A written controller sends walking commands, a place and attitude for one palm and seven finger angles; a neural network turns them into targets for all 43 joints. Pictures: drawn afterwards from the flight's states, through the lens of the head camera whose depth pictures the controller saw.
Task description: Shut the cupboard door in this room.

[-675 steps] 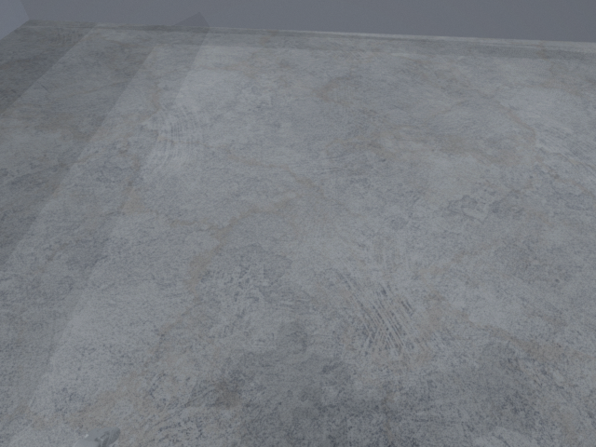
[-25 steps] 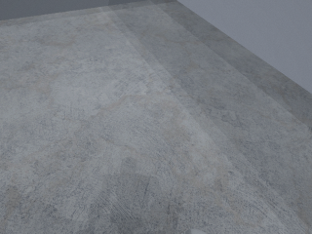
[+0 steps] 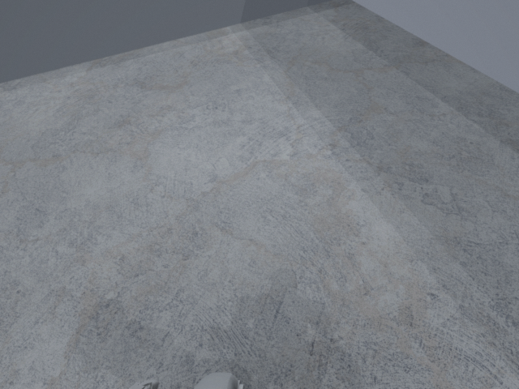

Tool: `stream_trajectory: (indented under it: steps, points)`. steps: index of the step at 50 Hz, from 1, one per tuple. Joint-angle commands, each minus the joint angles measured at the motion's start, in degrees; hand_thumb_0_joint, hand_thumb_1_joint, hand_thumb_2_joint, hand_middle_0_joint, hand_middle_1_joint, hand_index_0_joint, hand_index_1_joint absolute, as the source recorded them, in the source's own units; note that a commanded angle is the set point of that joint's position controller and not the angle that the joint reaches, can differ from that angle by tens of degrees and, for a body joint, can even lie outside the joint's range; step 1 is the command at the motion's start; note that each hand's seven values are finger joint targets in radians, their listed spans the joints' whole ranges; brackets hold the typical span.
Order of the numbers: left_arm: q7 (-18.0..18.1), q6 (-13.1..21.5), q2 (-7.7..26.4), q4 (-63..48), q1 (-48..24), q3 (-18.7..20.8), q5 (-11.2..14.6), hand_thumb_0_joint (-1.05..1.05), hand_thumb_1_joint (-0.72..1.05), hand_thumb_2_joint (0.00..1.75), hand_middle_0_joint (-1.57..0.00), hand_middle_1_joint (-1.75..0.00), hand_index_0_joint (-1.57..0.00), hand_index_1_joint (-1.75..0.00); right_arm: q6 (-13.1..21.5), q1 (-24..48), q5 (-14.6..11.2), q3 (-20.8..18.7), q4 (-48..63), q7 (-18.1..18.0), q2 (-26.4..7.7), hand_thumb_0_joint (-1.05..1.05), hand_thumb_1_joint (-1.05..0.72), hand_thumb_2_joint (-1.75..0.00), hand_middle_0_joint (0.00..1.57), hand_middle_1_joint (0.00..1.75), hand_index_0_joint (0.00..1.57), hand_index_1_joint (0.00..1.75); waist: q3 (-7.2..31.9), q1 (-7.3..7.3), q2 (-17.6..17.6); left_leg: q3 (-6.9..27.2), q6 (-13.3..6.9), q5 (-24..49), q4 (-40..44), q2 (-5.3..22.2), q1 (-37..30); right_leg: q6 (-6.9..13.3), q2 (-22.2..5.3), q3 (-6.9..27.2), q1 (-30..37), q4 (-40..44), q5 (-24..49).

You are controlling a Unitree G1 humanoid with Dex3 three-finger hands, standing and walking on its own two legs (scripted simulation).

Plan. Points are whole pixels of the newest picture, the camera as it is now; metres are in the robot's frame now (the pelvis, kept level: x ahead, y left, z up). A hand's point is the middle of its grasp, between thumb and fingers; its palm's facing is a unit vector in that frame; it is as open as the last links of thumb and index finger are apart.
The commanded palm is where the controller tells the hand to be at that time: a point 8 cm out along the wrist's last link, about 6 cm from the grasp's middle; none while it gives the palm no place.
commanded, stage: turn or walk to find it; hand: left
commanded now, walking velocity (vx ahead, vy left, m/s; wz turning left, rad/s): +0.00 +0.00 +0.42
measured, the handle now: out of the picture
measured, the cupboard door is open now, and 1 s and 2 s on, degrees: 90 90 90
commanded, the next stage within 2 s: none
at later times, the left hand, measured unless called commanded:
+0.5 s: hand out of the picture -0.09 +0.25 -0.19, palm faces +0.29 -0.93 -0.24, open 7.4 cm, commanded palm none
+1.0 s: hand out of the picture -0.02 +0.22 -0.15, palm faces +0.37 -0.89 -0.28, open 7.4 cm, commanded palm none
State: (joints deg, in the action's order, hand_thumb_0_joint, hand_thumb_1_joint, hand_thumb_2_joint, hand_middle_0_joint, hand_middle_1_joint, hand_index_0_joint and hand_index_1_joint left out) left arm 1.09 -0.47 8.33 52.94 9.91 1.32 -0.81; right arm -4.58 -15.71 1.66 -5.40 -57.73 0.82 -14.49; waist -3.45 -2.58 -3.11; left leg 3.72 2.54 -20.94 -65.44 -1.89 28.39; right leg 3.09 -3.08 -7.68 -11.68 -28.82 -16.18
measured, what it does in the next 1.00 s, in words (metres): steps on the spot, turning left: left foot, then right foot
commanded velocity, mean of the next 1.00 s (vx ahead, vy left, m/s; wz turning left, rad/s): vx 0.00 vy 0.00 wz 0.42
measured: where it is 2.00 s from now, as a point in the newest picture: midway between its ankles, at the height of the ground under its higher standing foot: outside the picture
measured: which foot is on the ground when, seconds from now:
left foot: up 0.00-0.38, down 0.40-0.92, up 0.94-1.00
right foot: down 0.00-0.40, up 0.42-0.88, down 0.90-1.00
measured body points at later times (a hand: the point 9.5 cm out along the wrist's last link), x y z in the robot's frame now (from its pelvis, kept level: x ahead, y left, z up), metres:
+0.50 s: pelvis -0.04 +0.05 -0.01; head -0.02 +0.08 +0.44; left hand -0.10 +0.30 -0.17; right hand +0.14 -0.16 -0.13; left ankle -0.07 +0.14 -0.74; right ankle -0.02 -0.08 -0.70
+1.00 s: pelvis -0.05 +0.00 -0.01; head -0.01 -0.03 +0.44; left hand -0.04 +0.26 -0.13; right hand +0.05 -0.23 -0.18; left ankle -0.09 +0.13 -0.70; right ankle -0.02 -0.09 -0.74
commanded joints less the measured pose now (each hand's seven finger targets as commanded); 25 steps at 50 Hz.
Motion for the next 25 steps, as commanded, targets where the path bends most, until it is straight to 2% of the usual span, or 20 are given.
stream_trajectory:
  steps: [1, 5, 8, 12, 15, 17, 18, 19, 20, 21, 22, 23, 24, 25]
  points:
    - [0.96, 1.7, 10.26, -3.22, 1.86, 2.69, 0.25, 0.0, 0.9, 0.9, -0.2, -0.3, -0.2, -0.3, 0.74, -1.38, -0.27, -0.62, 2.29, -0.15, -3.01, 0.0, -0.9, -0.9, 0.2, 0.3, 0.2, 0.3, 1.01, 1.83, 11.99, 0.19, 1.91, 3.42, -5.15, 2.86, 4.62, 1.21, -13.35, 8.57, 3.59, 12.93, 13.8]
    - [1.15, 1.7, 10.71, -1.6, 5.68, 3.08, -0.1, 0.0, 0.9, 0.9, -0.2, -0.3, -0.2, -0.3, 0.76, 2.36, -0.27, -0.22, 3.01, -0.31, -3.01, 0.0, -0.9, -0.9, 0.2, 0.3, 0.2, 0.3, 1.57, 3.54, 10.59, -0.25, 2.42, 0.89, -1.3, 4.15, 4.73, 3.28, -15.89, 9.62, 6.69, 11.94, 16.73]
    - [1.19, 1.48, 12.07, -0.8, 7.11, 3.34, -0.48, 0.0, 0.9, 0.9, -0.2, -0.3, -0.2, -0.3, 0.84, 4.9, -0.41, 0.35, 3.54, -0.33, -2.63, 0.0, -0.9, -0.9, 0.2, 0.3, 0.2, 0.3, 1.85, 4.43, 10.75, -1.84, 2.27, -2.56, 4.36, 4.7, 2.79, 4.76, -17.36, 8.95, 7.29, 11.2, 18.67]
    - [1.0, 1.08, 13.81, 0.52, 8.49, 3.74, -0.94, 0.0, 0.9, 0.9, -0.2, -0.3, -0.2, -0.3, 1.58, 8.14, -0.96, 1.23, 4.6, -0.33, -1.77, 0.0, -0.9, -0.9, 0.2, 0.3, 0.2, 0.3, 3.11, 5.56, 13.06, -4.9, 1.42, -5.94, 15.52, 4.44, -2.33, 5.96, -18.35, 7.49, 7.69, 8.88, 24.05]
    - [0.81, 0.74, 14.92, 1.09, 7.71, 4.17, -1.09, 0.0, 0.9, 0.9, -0.2, -0.3, -0.2, -0.3, 2.16, 8.21, -1.38, 1.48, 5.18, -0.37, -1.65, 0.0, -0.9, -0.9, 0.2, 0.3, 0.2, 0.3, 4.09, 5.4, 14.55, -6.71, 0.4, -6.44, 22.45, 4.0, -7.2, 6.03, -19.09, 6.81, 6.15, 7.2, 23.43]
    - [0.67, 0.48, 15.45, 1.21, 6.76, 4.26, -0.89, 0.0, 0.9, 0.9, -0.2, -0.3, -0.2, -0.3, 2.65, 6.12, -1.36, 1.57, 4.73, -0.46, -1.92, 0.0, -0.9, -0.9, 0.2, 0.3, 0.2, 0.3, 5.39, 3.75, 13.64, -8.45, -0.11, -0.82, 30.63, 3.29, -12.61, 3.93, -18.37, 4.35, 4.36, 3.98, 22.3]
    - [0.59, 0.32, 15.21, 1.34, 5.91, 4.32, -0.51, 0.0, 0.9, 0.9, -0.2, -0.3, -0.2, -0.3, 3.06, 4.15, -1.25, 1.5, 4.26, -0.42, -2.43, 0.0, -0.9, -0.9, 0.2, 0.3, 0.2, 0.3, 6.65, 2.29, 12.18, -8.38, -0.55, 5.63, 37.61, 3.34, -17.34, 1.66, -16.94, 2.03, 2.36, 0.65, 19.79]
    - [0.46, -0.12, 13.94, 1.06, 6.09, 4.01, -0.01, 0.0, 0.9, 0.9, -0.2, -0.3, -0.2, -0.3, 3.56, 2.65, -1.17, 1.02, 3.95, -0.35, -4.8, 0.0, -0.9, -0.9, 0.2, 0.3, 0.2, 0.3, 7.59, 1.22, 6.13, -5.04, -1.6, 11.76, 43.58, 5.79, -24.63, -1.39, -14.5, -0.78, -3.56, -5.74, 13.62]
    - [0.17, -0.46, 10.67, -0.32, 6.2, 3.38, 0.35, 0.0, 0.9, 0.9, -0.2, -0.3, -0.2, -0.3, 3.96, 1.5, -0.68, -0.19, 4.26, -0.57, -10.04, 0.0, -0.9, -0.9, 0.2, 0.3, 0.2, 0.3, 7.65, 0.39, -10.04, 11.58, -6.01, 22.4, 47.35, 18.33, -30.49, -5.66, -6.97, -3.73, -16.2, -17.37, -5.73]
    - [0.24, -1.07, 8.87, -2.14, 3.34, 2.33, -0.02, 0.0, 0.9, 0.9, -0.2, -0.3, -0.2, -0.3, 3.42, -0.18, -0.62, -0.85, 4.06, -1.03, -13.24, 0.0, -0.9, -0.9, 0.2, 0.3, 0.2, 0.3, 6.11, -0.83, -14.15, 17.34, -11.96, 33.8, 48.53, 25.31, -27.33, -6.87, -3.94, -0.04, -20.21, -25.73, -20.6]
    - [0.18, -1.47, 10.21, -2.41, 2.05, 2.81, -0.16, 0.0, 0.9, 0.9, -0.2, -0.3, -0.2, -0.3, 3.13, 0.56, -0.4, -0.58, 3.98, -1.11, -12.72, 0.0, -0.9, -0.9, 0.2, 0.3, 0.2, 0.3, 4.81, -0.46, -7.74, 13.69, -13.99, 29.48, 48.02, 25.74, -22.95, -6.06, -4.76, 3.07, -18.4, -30.34, -18.75]
    - [0.32, -2.01, 9.9, -1.31, 0.67, 2.92, -0.45, 0.0, 0.9, 0.9, -0.2, -0.3, -0.2, -0.3, 3.51, 2.87, -0.31, -0.03, 4.1, -1.64, -10.57, 0.0, -0.9, -0.9, 0.2, 0.3, 0.2, 0.3, 2.82, 0.05, -11.45, 12.7, -12.1, 26.56, 49.53, 21.27, -19.63, -6.4, -4.87, 5.3, -18.95, -31.55, -15.48]
    - [0.11, -2.29, 10.72, -0.57, 1.01, 3.3, -0.32, 0.0, 0.9, 0.9, -0.2, -0.3, -0.2, -0.3, 3.33, 6.45, -0.32, 0.39, 4.94, -1.95, -9.43, 0.0, -0.9, -0.9, 0.2, 0.3, 0.2, 0.3, 0.61, 1.5, -10.6, 10.94, -11.39, 23.0, 49.6, 19.25, -18.31, -6.59, -4.52, 5.81, -19.67, -33.76, -12.11]
    - [-0.32, -2.08, 10.96, -0.11, 1.87, 3.43, -0.4, 0.0, 0.9, 0.9, -0.2, -0.3, -0.2, -0.3, 3.48, 7.83, -0.45, 0.81, 5.7, -1.99, -8.53, 0.0, -0.9, -0.9, 0.2, 0.3, 0.2, 0.3, -0.01, 2.18, -8.01, 8.82, -10.41, 21.8, 49.47, 17.38, -17.23, -6.7, -4.28, 6.03, -19.54, -34.88, -9.07]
